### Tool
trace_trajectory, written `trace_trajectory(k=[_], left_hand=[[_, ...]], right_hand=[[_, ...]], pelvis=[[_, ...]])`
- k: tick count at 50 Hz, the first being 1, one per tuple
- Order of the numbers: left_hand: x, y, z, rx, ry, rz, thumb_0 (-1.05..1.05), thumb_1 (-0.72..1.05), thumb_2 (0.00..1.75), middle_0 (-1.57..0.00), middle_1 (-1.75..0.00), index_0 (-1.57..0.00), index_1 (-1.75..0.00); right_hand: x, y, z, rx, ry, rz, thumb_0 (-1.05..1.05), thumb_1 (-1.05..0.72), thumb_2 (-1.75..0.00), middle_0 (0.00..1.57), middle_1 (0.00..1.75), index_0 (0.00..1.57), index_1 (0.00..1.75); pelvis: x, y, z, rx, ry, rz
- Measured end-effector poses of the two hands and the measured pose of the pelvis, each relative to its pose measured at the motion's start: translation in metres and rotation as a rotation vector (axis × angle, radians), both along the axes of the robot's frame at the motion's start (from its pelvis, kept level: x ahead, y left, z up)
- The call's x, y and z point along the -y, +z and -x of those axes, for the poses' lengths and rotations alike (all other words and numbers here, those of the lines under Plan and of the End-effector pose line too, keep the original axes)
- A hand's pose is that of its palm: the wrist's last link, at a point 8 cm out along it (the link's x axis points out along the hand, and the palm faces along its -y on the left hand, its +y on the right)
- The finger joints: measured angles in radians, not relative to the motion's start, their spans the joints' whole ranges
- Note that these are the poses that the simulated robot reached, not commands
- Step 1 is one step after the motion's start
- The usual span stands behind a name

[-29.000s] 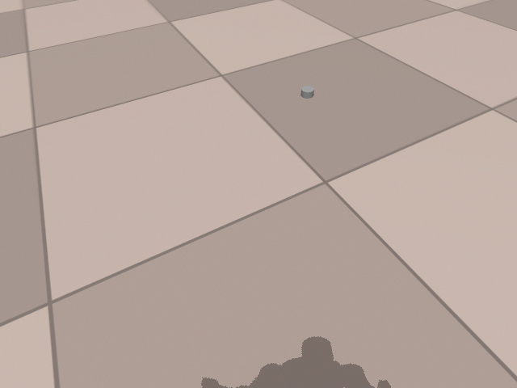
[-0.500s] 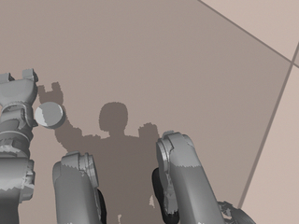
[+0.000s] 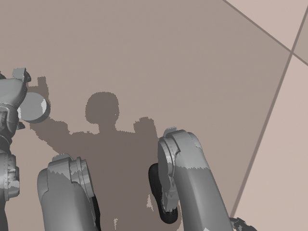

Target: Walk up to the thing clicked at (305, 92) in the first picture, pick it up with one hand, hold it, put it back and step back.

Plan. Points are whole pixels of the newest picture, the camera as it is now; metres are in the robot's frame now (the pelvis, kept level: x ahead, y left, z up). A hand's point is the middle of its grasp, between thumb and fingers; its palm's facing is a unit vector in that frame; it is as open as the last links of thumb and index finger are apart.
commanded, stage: home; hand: left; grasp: from above
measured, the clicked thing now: (32, 108) +0.50 +0.27 -0.30
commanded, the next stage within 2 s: none
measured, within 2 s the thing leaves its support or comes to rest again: neither
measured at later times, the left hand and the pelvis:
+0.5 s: hand out of the picture +0.37 +0.26 +0.01, palm faces -0.32 -0.59 -0.75, open 8.2 cm; pelvis +0.01 +0.00 +0.13, yaw +3 degrees
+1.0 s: hand out of the picture +0.26 +0.21 +0.22, palm faces +0.10 -0.95 -0.28, open 7.4 cm; pelvis +0.04 +0.00 +0.31, yaw +6 degrees
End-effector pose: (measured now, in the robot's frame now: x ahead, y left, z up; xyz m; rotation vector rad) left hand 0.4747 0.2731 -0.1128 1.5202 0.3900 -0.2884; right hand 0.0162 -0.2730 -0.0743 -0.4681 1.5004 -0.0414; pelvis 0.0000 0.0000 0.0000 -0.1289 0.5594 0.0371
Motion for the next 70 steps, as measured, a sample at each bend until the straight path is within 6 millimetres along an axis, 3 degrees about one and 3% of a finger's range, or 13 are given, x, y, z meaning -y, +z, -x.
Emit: trace_trajectory(k=[6, 10, 14, 18, 25, 32, 38, 47, 57, 64, 70], left_hand=[[-0.01, 0.015, -0.009, 0.075, 0.084, -0.007, 0.0, -0.38, 0.96, -0.18, -0.88, -0.17, -0.89], [-0.013, 0.041, -0.007, 0.069, 0.171, 0.039, 0.0, -0.23, 0.93, -0.2, -0.76, -0.19, -0.78], [-0.014, 0.077, 0.008, 0.05, 0.254, 0.122, 0.0, -0.01, 0.92, -0.22, -0.65, -0.21, -0.67], [-0.016, 0.113, 0.036, 0.004, 0.319, 0.23, 0.0, 0.26, 0.92, -0.22, -0.55, -0.21, -0.56], [-0.012, 0.17, 0.102, -0.037, 0.419, 0.457, 0.0, 0.68, 0.91, -0.22, -0.39, -0.22, -0.39], [-0.008, 0.222, 0.157, -0.025, 0.566, 0.638, 0.01, 0.84, 0.9, -0.22, -0.32, -0.22, -0.33], [0.0, 0.268, 0.191, -0.034, 0.718, 0.786, 0.01, 0.88, 0.9, -0.21, -0.3, -0.21, -0.31], [0.016, 0.339, 0.225, -0.078, 0.915, 0.973, 0.01, 0.9, 0.9, -0.21, -0.3, -0.21, -0.3], [0.022, 0.42, 0.245, -0.083, 1.041, 1.085, 0.01, 0.9, 0.9, -0.2, -0.3, -0.21, -0.3], [0.023, 0.47, 0.257, -0.059, 1.037, 1.107, 0.01, 0.91, 0.9, -0.2, -0.3, -0.2, -0.3], [0.023, 0.489, 0.268, -0.048, 1.037, 1.113, 0.01, 0.91, 0.9, -0.2, -0.3, -0.2, -0.3]], right_hand=[[-0.014, -0.009, -0.002, -0.007, -0.045, -0.057, 0.0, -0.9, -0.9, 0.2, 0.3, 0.21, 0.3], [-0.02, -0.004, -0.016, 0.036, -0.075, -0.094, 0.0, -0.9, -0.9, 0.2, 0.3, 0.21, 0.3], [-0.021, 0.012, -0.037, 0.098, -0.099, -0.122, 0.0, -0.9, -0.9, 0.2, 0.3, 0.21, 0.3], [-0.018, 0.037, -0.065, 0.171, -0.094, -0.136, 0.0, -0.9, -0.9, 0.2, 0.3, 0.21, 0.3], [-0.012, 0.094, -0.126, 0.333, -0.027, -0.121, 0.0, -0.9, -0.9, 0.2, 0.3, 0.2, 0.3], [-0.022, 0.155, -0.187, 0.529, 0.041, -0.117, 0.0, -0.91, -0.9, 0.2, 0.3, 0.2, 0.3], [-0.041, 0.207, -0.219, 0.666, 0.053, -0.149, 0.0, -0.91, -0.9, 0.2, 0.3, 0.2, 0.3], [-0.061, 0.28, -0.226, 0.745, 0.022, -0.179, 0.01, -0.9, -0.9, 0.2, 0.3, 0.21, 0.3], [-0.056, 0.352, -0.216, 0.781, -0.031, -0.118, 0.01, -0.9, -0.9, 0.21, 0.3, 0.21, 0.3], [-0.052, 0.391, -0.226, 0.855, -0.04, -0.092, 0.01, -0.9, -0.9, 0.2, 0.3, 0.21, 0.3], [-0.055, 0.409, -0.246, 0.933, -0.015, -0.107, 0.01, -0.9, -0.9, 0.2, 0.3, 0.21, 0.3]], pelvis=[[-0.002, 0.002, -0.006, -0.035, 0.001, 0.002], [-0.003, 0.018, -0.009, -0.057, 0.005, -0.001], [-0.004, 0.043, -0.011, -0.069, 0.013, -0.004], [-0.004, 0.075, -0.011, -0.068, 0.019, -0.011], [-0.002, 0.128, -0.009, -0.039, 0.031, -0.029], [0.0, 0.175, -0.009, 0.013, 0.05, -0.042], [0.002, 0.216, -0.015, 0.064, 0.061, -0.054], [0.003, 0.285, -0.035, 0.148, 0.074, -0.069], [0.0, 0.352, -0.065, 0.251, 0.092, -0.083], [-0.004, 0.382, -0.085, 0.314, 0.098, -0.093], [-0.005, 0.392, -0.093, 0.352, 0.105, -0.101]])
